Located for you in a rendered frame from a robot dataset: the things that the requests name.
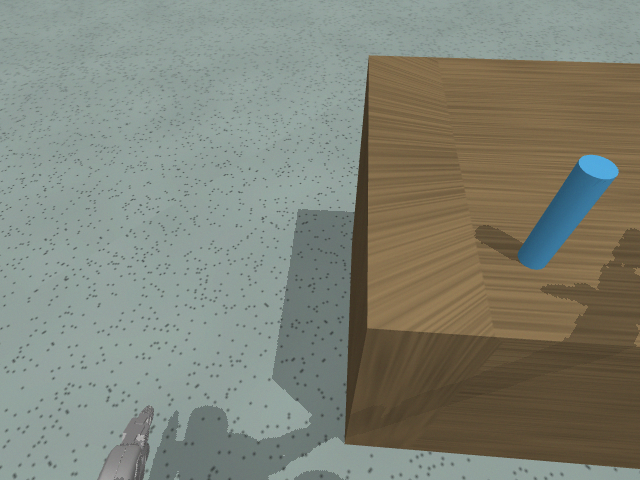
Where can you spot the left robot hand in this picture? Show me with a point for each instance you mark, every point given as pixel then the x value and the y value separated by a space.
pixel 127 460

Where can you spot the can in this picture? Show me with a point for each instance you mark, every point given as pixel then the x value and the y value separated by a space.
pixel 586 183

